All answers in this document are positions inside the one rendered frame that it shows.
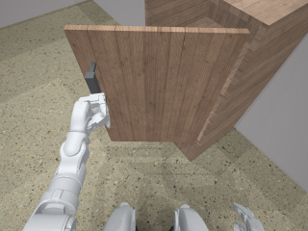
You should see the cupboard door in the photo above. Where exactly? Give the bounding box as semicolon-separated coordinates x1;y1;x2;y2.
64;24;250;142

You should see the robot left hand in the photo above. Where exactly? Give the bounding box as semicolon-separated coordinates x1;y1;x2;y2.
70;92;111;136

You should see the robot right thigh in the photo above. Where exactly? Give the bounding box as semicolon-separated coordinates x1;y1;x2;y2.
173;208;209;231

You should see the robot right shin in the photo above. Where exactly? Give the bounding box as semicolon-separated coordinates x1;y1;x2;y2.
180;204;190;209

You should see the handle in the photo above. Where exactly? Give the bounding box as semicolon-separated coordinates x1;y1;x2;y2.
85;62;107;103

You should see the robot right hand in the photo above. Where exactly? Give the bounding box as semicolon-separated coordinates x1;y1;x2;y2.
233;203;265;231

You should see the robot left upper arm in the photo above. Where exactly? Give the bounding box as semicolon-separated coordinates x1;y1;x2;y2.
24;214;77;231

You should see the robot left forearm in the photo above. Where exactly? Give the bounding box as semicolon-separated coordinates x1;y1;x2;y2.
21;131;90;231

